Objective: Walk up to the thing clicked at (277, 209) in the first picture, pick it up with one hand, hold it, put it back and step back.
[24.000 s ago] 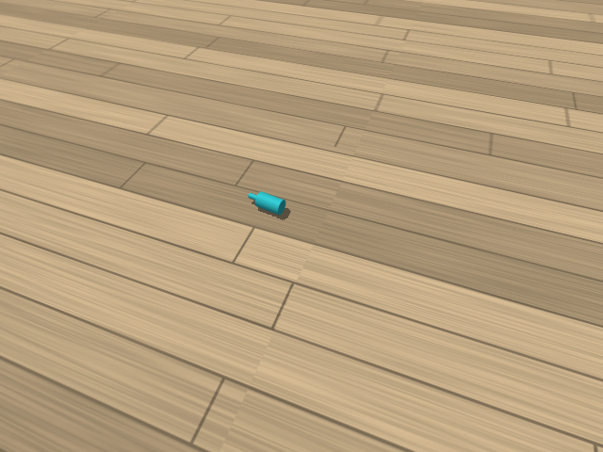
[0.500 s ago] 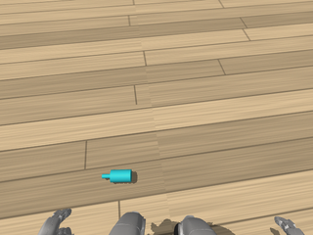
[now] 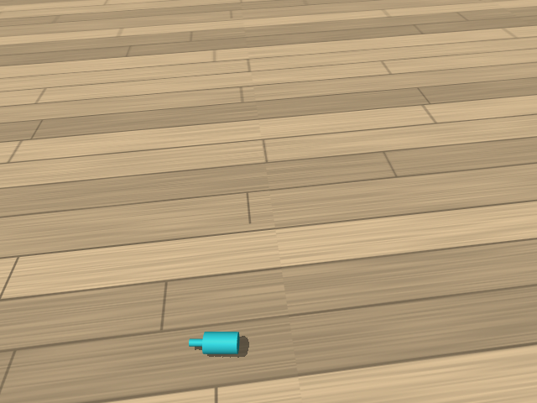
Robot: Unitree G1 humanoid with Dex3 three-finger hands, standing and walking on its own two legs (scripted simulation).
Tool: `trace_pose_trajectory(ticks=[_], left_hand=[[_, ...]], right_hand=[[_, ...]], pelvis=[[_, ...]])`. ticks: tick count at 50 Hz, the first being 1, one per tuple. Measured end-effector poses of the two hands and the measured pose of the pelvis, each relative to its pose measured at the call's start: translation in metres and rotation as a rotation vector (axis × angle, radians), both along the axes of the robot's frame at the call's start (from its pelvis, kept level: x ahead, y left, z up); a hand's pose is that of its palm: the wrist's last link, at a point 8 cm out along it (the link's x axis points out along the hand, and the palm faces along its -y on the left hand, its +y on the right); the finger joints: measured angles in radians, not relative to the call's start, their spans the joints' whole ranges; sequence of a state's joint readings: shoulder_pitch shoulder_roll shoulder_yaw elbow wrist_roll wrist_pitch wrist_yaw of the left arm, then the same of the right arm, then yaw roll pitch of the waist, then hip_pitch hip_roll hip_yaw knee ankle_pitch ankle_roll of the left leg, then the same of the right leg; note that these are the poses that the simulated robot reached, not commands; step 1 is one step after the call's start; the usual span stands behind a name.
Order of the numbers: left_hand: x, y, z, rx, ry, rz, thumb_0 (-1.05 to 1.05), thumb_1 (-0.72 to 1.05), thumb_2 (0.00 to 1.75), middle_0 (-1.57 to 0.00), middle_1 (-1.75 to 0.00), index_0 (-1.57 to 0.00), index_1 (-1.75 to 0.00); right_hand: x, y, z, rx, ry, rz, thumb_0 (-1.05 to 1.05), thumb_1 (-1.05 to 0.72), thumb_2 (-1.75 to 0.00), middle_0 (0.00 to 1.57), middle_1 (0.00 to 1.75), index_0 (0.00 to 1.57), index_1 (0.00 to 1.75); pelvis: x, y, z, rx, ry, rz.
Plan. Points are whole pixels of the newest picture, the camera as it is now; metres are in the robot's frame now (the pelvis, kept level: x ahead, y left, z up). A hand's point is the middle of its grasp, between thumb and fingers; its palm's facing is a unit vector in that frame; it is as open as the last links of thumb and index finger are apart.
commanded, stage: walk up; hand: left
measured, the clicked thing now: (213, 342) +0.44 +0.26 -0.74
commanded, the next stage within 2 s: none
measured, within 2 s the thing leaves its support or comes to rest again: neither
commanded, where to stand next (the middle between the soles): +0.06 +0.00 m, yaw -1 degrees
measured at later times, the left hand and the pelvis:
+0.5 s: hand out of the picture +0.01 +0.31 -0.16, palm faces -0.11 -0.93 -0.34, open 7.4 cm; pelvis -0.08 +0.03 +0.00, yaw -3 degrees
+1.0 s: hand out of the picture +0.02 +0.28 -0.13, palm faces +0.00 -0.88 -0.47, open 7.4 cm; pelvis -0.04 -0.01 -0.01, yaw -1 degrees
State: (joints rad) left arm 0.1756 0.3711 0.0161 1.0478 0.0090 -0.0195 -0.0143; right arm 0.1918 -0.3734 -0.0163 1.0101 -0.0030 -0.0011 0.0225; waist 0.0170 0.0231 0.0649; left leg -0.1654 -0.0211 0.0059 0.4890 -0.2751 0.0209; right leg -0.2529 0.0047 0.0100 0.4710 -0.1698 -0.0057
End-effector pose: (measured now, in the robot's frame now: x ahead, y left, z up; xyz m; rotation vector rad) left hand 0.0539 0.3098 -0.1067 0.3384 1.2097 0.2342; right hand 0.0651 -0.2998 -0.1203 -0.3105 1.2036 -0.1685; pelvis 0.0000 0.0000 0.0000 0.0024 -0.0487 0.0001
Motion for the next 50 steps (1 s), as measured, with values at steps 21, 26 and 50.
trace_pose_trajectory(ticks=[21, 26, 50], left_hand=[[-0.022, 0.044, -0.025, -0.02, -0.046, -0.075, 0.01, 0.91, 0.9, -0.2, -0.29, -0.2, -0.3], [-0.053, 0.041, -0.017, -0.033, 0.043, -0.103, 0.01, 0.91, 0.9, -0.2, -0.29, -0.2, -0.3], [-0.045, 0.013, 0.016, 0.104, -0.062, -0.021, 0.01, 0.9, 0.9, -0.21, -0.3, -0.21, -0.3]], right_hand=[[-0.087, 0.015, 0.022, -0.139, -0.009, -0.027, 0.0, -0.9, -0.89, 0.21, 0.3, 0.2, 0.3], [-0.128, 0.001, 0.039, -0.135, -0.009, -0.085, 0.0, -0.9, -0.89, 0.21, 0.3, 0.21, 0.3], [-0.065, -0.019, -0.013, 0.0, 0.036, -0.028, 0.0, -0.91, -0.9, 0.2, 0.3, 0.2, 0.3]], pelvis=[[-0.081, 0.035, -0.012, -0.008, -0.001, -0.01], [-0.077, 0.026, 0.0, -0.022, 0.001, -0.05], [-0.038, -0.005, -0.011, -0.017, -0.032, -0.011]])
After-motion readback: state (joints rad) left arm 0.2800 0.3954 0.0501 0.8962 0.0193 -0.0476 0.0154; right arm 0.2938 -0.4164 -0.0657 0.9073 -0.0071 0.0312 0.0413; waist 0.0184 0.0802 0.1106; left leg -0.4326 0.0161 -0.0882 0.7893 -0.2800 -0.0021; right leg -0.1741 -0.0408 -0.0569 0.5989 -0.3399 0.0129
